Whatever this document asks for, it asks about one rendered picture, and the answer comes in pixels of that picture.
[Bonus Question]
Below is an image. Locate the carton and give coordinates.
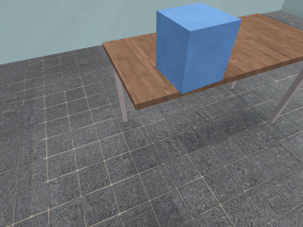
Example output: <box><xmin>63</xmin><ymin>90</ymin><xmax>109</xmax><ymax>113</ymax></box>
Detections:
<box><xmin>156</xmin><ymin>2</ymin><xmax>241</xmax><ymax>94</ymax></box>

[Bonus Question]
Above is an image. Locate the table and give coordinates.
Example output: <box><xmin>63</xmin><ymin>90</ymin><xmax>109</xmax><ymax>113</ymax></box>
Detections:
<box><xmin>102</xmin><ymin>13</ymin><xmax>303</xmax><ymax>124</ymax></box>

